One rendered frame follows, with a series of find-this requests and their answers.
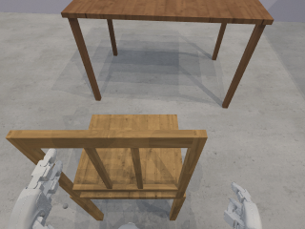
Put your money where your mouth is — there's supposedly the table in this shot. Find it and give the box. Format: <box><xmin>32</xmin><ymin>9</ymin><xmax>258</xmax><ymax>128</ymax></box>
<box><xmin>61</xmin><ymin>0</ymin><xmax>274</xmax><ymax>109</ymax></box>

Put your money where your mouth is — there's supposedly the robot left hand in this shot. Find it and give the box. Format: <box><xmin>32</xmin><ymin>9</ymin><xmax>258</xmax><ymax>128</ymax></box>
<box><xmin>7</xmin><ymin>148</ymin><xmax>63</xmax><ymax>229</ymax></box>

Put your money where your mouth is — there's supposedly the chair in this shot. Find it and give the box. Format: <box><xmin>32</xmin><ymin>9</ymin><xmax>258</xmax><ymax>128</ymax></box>
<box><xmin>5</xmin><ymin>114</ymin><xmax>208</xmax><ymax>221</ymax></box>

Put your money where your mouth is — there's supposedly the robot right hand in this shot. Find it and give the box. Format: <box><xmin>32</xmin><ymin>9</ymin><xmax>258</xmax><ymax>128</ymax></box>
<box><xmin>224</xmin><ymin>182</ymin><xmax>262</xmax><ymax>229</ymax></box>

